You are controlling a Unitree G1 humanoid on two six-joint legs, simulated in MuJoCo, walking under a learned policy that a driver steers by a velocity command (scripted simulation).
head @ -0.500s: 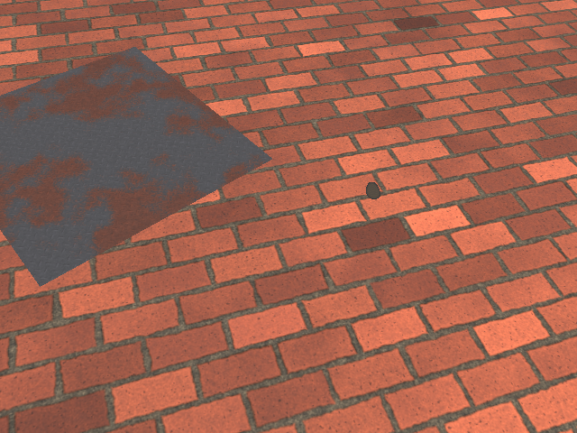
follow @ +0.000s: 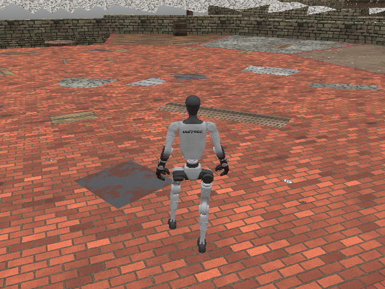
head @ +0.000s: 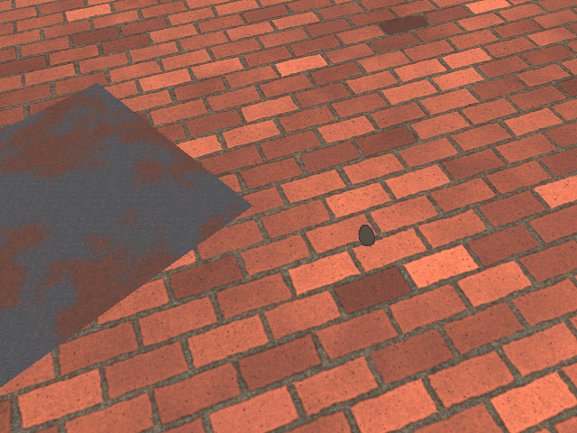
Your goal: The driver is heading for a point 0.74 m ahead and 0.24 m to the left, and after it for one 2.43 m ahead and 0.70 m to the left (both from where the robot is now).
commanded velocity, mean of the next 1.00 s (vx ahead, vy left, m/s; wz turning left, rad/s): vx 0.50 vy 0.00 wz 0.50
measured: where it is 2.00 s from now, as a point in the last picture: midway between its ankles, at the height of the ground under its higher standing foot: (177, 229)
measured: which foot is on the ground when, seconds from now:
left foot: up 0.00-0.20, down 0.22-0.70, up 0.72-1.00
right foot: down 0.00-0.22, up 0.24-0.68, down 0.70-1.00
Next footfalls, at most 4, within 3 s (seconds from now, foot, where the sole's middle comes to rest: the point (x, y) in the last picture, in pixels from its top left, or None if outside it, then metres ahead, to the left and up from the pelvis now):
0.22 left None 0.31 0.15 -0.78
0.70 right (306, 379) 0.62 0.02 -0.78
1.20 left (157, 341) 0.71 0.40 -0.78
1.72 right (220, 229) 1.07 0.27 -0.78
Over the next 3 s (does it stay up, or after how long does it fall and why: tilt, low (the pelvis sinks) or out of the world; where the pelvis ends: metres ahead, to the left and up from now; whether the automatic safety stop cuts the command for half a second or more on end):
stays up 1.16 0.40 -0.01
